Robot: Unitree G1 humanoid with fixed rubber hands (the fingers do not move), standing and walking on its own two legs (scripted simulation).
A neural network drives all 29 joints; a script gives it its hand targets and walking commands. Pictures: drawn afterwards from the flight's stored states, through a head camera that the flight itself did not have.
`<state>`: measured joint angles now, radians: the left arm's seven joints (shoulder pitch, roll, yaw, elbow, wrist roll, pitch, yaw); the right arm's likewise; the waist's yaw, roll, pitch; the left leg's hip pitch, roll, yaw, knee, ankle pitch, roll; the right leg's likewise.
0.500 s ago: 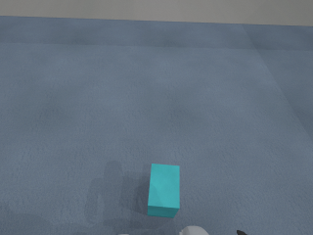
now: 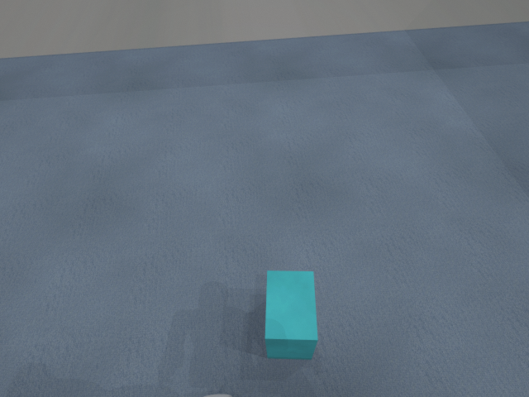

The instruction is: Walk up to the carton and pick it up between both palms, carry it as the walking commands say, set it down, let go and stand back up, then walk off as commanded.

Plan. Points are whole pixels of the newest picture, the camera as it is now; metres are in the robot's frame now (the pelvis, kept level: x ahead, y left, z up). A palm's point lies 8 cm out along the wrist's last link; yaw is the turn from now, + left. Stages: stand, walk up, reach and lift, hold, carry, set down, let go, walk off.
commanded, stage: walk up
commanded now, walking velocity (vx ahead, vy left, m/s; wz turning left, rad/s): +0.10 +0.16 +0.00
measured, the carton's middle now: (289, 316) +0.44 -0.02 -0.64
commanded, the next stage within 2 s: stand in 1.70 s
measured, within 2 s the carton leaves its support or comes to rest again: neither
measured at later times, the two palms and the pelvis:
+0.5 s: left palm out of the picture +0.04 +0.28 -0.13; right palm out of the picture +0.04 -0.19 -0.13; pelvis +0.00 +0.03 +0.00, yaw -1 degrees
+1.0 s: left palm out of the picture +0.04 +0.25 -0.12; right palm out of the picture +0.02 -0.22 -0.14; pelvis +0.00 +0.01 +0.00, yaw -2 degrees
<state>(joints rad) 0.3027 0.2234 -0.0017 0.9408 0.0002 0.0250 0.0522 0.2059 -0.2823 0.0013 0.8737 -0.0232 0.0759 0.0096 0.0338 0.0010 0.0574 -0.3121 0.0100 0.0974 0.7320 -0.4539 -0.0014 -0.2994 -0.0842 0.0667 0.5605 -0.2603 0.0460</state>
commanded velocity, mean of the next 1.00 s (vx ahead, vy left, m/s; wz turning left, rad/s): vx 0.07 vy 0.01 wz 0.00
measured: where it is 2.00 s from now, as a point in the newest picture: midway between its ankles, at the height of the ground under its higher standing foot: outside the picture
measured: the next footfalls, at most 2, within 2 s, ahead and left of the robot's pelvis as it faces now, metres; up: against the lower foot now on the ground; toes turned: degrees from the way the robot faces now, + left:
left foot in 0.06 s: +0.04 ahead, +0.13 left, +0.00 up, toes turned +5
right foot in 0.50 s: +0.05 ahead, -0.11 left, +0.00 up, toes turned +1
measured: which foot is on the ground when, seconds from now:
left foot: up 0.00-0.04, down 0.06-1.00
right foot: down 0.00-0.06, up 0.08-0.48, down 0.50-1.00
